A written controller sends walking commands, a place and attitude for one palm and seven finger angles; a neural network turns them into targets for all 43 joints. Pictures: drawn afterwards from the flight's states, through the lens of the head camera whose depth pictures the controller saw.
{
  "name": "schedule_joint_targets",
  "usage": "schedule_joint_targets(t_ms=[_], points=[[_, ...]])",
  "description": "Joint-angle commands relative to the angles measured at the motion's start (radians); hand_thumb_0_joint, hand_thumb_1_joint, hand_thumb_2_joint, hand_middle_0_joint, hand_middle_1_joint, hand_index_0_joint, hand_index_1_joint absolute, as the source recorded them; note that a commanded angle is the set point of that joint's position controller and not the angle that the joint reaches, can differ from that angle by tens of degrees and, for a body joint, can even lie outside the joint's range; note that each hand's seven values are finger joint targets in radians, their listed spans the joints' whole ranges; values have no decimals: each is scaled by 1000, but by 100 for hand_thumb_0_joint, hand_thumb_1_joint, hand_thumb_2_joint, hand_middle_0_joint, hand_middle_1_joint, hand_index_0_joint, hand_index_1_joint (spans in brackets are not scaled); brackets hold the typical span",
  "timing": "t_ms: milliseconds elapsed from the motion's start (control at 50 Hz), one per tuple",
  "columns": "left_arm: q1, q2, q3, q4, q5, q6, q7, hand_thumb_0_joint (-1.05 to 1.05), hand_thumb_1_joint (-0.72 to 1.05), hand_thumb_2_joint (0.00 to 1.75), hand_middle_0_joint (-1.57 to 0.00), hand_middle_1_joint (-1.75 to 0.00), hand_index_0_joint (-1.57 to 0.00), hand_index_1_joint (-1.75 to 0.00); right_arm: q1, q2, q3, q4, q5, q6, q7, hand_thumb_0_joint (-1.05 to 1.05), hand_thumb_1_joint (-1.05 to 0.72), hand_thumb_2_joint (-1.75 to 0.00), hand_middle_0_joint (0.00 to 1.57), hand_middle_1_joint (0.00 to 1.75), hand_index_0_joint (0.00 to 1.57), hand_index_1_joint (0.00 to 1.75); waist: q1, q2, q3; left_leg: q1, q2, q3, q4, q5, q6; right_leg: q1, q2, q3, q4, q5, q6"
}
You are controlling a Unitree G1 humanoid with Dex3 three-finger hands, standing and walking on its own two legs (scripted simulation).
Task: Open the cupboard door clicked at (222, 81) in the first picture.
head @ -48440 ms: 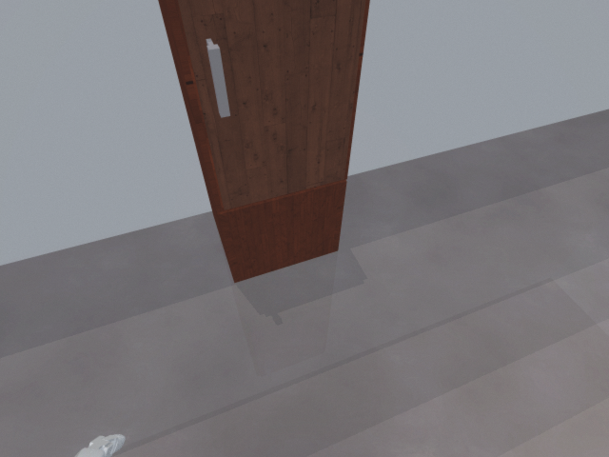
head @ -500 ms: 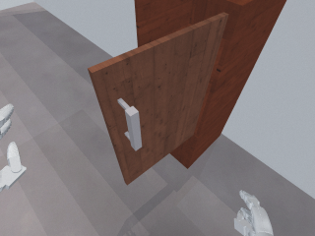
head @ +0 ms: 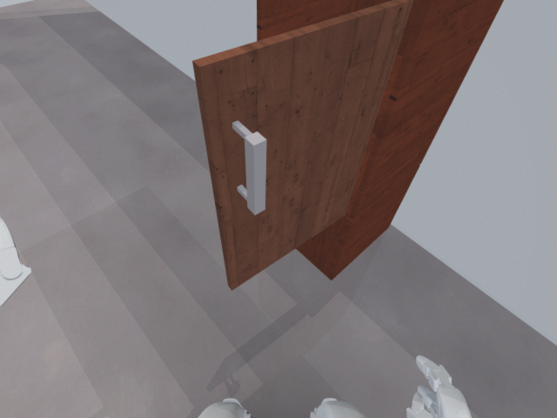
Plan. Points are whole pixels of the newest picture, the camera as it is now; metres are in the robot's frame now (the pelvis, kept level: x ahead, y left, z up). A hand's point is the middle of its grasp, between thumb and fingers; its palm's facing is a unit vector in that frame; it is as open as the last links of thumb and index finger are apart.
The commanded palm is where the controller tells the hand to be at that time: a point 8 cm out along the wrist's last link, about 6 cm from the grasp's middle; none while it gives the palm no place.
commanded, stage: step back with the hand held close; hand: left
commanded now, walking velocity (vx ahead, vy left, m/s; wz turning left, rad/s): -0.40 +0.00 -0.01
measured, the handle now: (248, 169) +0.45 +0.07 +0.10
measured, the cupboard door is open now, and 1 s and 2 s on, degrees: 85 85 85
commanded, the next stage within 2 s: stop stepping back and stand still in 0.16 s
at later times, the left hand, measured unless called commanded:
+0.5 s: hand (26, 369) +0.14 +0.22 +0.18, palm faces +0.27 -0.80 -0.54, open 7.4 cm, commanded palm +0.07 +0.27 +0.20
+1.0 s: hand out of the picture +0.05 +0.22 +0.19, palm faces +0.39 -0.77 -0.50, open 7.4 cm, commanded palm +0.00 +0.27 +0.20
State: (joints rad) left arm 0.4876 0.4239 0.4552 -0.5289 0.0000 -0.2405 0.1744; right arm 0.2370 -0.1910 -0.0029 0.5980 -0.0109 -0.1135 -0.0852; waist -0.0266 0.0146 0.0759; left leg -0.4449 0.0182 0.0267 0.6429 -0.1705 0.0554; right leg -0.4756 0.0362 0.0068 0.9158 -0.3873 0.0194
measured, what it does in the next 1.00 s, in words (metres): walks backwards: right foot, then left foot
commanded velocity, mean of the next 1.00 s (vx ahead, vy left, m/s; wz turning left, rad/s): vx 0.03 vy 0.03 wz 0.01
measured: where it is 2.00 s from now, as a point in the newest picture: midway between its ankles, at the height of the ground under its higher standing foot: outside the picture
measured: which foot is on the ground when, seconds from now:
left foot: down 0.00-0.16, up 0.18-0.34, down 0.36-0.62, up 0.64-0.88, down 0.90-1.00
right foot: up 0.00-0.14, down 0.16-1.00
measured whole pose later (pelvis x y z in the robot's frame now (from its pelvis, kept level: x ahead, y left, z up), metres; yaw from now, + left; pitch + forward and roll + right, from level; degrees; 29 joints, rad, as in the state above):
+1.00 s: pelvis -0.15 -0.03 +0.01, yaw -1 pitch -1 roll +2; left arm 0.58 0.44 0.43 -0.50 -0.01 -0.21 0.17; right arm 0.29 -0.22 -0.01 0.64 -0.01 -0.14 -0.09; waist -0.03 -0.05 -0.01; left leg -0.18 0.02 0.06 0.50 -0.29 -0.02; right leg -0.32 -0.01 -0.07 0.58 -0.27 -0.03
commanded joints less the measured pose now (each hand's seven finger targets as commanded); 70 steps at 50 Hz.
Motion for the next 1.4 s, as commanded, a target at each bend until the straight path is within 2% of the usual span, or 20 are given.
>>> schedule_joint_targets(t_ms=[0,100,160,240,300,360,460,540,620,660,720,820,900,1000,1100,1200,1220,1240,1340,1380], points=[[58,147,126,-186,-21,-60,22,0,90,90,-20,-30,-20,-30,-103,-133,-65,-140,3,-85,10,0,-90,-90,20,30,20,30,32,166,-164,2,261,-264,-418,-247,95,168,-7,-4,15,-106,-11],[7,129,53,-207,-45,-46,-3,0,90,90,-20,-30,-20,-30,-124,-143,-48,-97,-4,-91,25,0,-90,-90,20,30,20,30,36,148,-169,176,172,-163,-335,-47,3,246,-24,-30,-588,65,-39],[-46,234,105,-196,-45,-58,-7,0,90,90,-20,-30,-20,-30,-152,-108,-29,-104,9,-67,16,0,-90,-90,20,30,20,30,46,-199,-192,156,1,22,97,-167,-71,183,-310,189,-630,728,-105],[34,245,160,-165,-31,-19,-23,0,90,90,-20,-30,-20,-30,-220,-95,-13,-146,20,-51,-5,0,-90,-90,20,30,20,30,66,-220,-271,-46,-35,38,94,-220,-67,486,-286,81,-411,1378,-49],[124,196,127,-229,-45,-9,-15,0,90,90,-20,-30,-20,-30,-171,-108,-1,-148,14,-31,-19,0,-90,-90,20,30,20,30,19,21,-306,205,-40,63,-190,149,-54,423,-180,26,-348,1066,-48],[180,197,121,-304,-54,-13,-10,0,90,90,-20,-30,-20,-30,-100,-157,-41,-159,20,-53,8,0,-90,-90,20,30,20,30,44,203,-366,520,209,-163,-234,848,31,169,-46,3,-246,-11,-11],[147,199,125,-266,-40,1,-2,0,90,90,-20,-30,-20,-30,-77,-152,-36,-152,1,-80,19,0,-90,-90,20,30,20,30,14,190,-226,378,188,-177,-303,588,3,173,-29,-46,-272,-1,-9],[163,182,128,-129,-50,20,-2,0,90,90,-20,-30,-20,-30,-116,-157,-32,-152,12,-57,4,0,-90,-90,20,30,20,30,21,100,-154,72,153,-136,-412,-134,2,398,-43,-59,-443,59,-11],[37,171,75,-68,-38,17,-13,0,90,90,-20,-30,-20,-30,-122,-153,-56,-125,10,-14,1,0,-90,-90,20,30,20,30,18,-250,-63,119,-32,-37,180,-259,-64,10,-349,421,-839,-464,-175],[-47,151,40,-61,-33,13,-17,0,90,90,-20,-30,-20,-30,-114,-156,-54,-97,2,-16,-1,0,-90,-90,20,30,20,30,4,-183,-37,3,-18,-42,410,-227,-56,17,-363,394,-822,-370,-173],[-123,152,24,-61,-11,-11,-11,0,90,90,-20,-30,-20,-30,-110,-129,-29,-91,-2,-36,-3,0,-90,-90,20,30,20,30,2,-103,-103,49,21,4,221,-159,-46,126,-301,197,-735,-170,-146],[-26,184,73,-145,0,-16,16,0,90,90,-20,-30,-20,-30,-75,-125,-33,-96,-14,-67,-20,0,-90,-90,20,30,20,30,31,-76,-140,209,-18,69,-174,-212,-9,212,-268,191,-690,-180,-125],[26,191,114,-247,-13,-48,22,0,90,90,-20,-30,-20,-30,-74,-158,-43,-137,-8,-75,-8,0,-90,-90,20,30,20,30,31,237,-176,273,192,-230,-330,-32,60,212,-65,-16,-295,143,-33],[31,158,98,-93,-14,-33,7,0,90,90,-20,-30,-20,-30,-77,-149,-37,-104,8,-78,-4,0,-90,-90,20,30,20,30,17,112,-25,50,170,-119,-294,-88,34,286,-58,-50,-381,150,-29],[-5,152,67,-6,-27,-23,-10,0,90,90,-20,-30,-20,-30,-64,-136,-56,-89,19,-60,11,0,-90,-90,20,30,20,30,23,-221,-99,32,-9,20,168,-287,-34,266,-310,357,-680,-15,-164],[-20,143,63,-116,-28,-23,-7,0,90,90,-20,-30,-20,-30,-90,-124,-26,-99,4,-60,6,0,-90,-90,20,30,20,30,3,-50,-129,261,25,-20,-239,-89,-28,192,-186,89,-500,86,-87],[-89,-100,-346,654,52,151,-150,0,90,90,-20,-30,-20,-30,-11,-272,-85,165,-8,-56,105,0,-90,-90,20,30,20,30,-69,147,-65,214,162,-255,-138,199,39,-56,-133,-45,-165,189,-40],[-79,-136,-334,644,32,233,-159,0,90,90,-20,-30,-20,-30,12,-245,-88,111,-10,7,94,0,-90,-90,20,30,20,30,-41,241,-65,167,274,-342,-284,377,102,-65,-59,-29,-3,-109,-20],[-204,-126,-368,814,36,247,-164,0,90,90,-20,-30,-20,-30,-39,-215,-55,75,-49,49,67,0,-90,-90,20,30,20,30,0,-87,-139,217,245,-294,-207,544,154,-35,-56,47,73,-138,-1],[-200,-112,-375,941,29,243,-163,0,90,90,-20,-30,-20,-30,-55,-229,-54,114,-40,69,68,0,-90,-90,20,30,20,30,33,5,-163,237,191,-203,-187,521,104,101,-42,1,-149,-60,-3]])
